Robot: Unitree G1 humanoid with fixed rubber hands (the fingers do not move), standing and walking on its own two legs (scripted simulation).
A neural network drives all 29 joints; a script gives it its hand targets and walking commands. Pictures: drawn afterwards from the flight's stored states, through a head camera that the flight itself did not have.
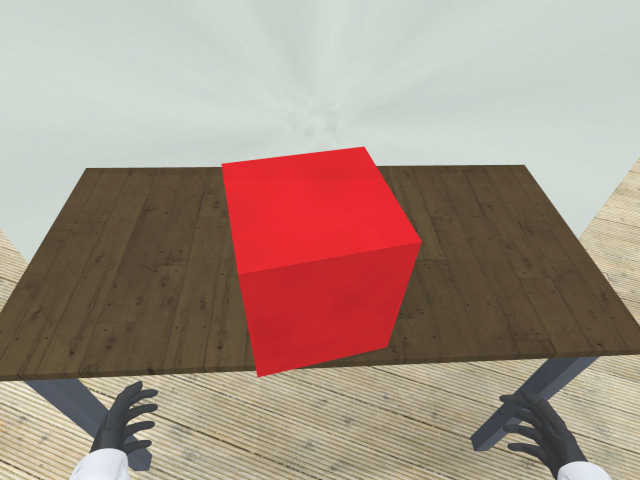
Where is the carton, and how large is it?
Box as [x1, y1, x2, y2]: [221, 147, 421, 376]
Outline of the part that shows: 364,147 221,164 238,277 257,376 385,347 387,345 421,241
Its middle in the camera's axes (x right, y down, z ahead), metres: -0.01 +0.03 +0.58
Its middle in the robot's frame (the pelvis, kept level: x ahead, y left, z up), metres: +0.41 +0.03 +0.03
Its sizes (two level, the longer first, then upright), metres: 0.210 0.200 0.250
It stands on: a table, 0.69 m high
